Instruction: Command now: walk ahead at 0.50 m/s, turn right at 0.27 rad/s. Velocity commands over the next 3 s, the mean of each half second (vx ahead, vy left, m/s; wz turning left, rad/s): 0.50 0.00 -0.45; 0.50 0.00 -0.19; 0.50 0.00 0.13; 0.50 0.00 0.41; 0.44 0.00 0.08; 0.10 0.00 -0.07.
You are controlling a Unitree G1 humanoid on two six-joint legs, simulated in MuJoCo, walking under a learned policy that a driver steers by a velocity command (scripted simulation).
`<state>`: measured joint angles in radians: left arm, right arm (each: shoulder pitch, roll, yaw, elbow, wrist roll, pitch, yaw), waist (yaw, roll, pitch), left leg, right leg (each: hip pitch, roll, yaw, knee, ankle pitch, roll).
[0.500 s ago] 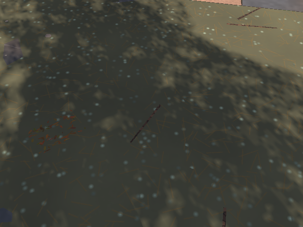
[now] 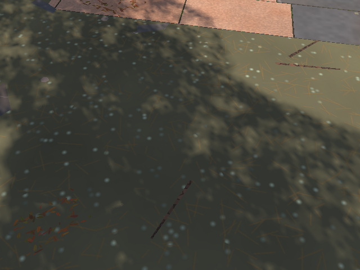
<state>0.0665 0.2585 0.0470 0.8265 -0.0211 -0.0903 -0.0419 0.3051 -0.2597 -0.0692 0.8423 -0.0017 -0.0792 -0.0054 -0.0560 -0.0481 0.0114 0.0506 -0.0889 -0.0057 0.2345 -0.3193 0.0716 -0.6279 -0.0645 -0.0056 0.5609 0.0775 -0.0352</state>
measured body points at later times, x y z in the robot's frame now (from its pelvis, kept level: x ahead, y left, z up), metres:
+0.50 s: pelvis +0.30 -0.04 +0.00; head +0.33 -0.06 +0.45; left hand +0.41 +0.23 -0.11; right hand +0.46 -0.33 -0.07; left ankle +0.50 +0.07 -0.71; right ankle +0.20 -0.12 -0.74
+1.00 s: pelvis +0.55 -0.11 +0.00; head +0.58 -0.12 +0.45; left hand +0.85 +0.01 -0.07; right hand +0.44 -0.37 -0.12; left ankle +0.50 +0.05 -0.74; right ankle +0.64 -0.29 -0.71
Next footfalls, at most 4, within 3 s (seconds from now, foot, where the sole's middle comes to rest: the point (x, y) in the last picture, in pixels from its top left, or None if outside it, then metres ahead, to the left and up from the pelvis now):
0.10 right None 0.24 -0.12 -0.77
0.56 left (166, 256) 0.53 0.03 -0.77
1.06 right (247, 214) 0.68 -0.30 -0.77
1.60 left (203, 145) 1.04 -0.16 -0.77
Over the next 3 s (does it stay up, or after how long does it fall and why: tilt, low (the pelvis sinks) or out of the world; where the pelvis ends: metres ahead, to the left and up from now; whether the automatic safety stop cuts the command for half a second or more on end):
stays up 1.45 -0.29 0.00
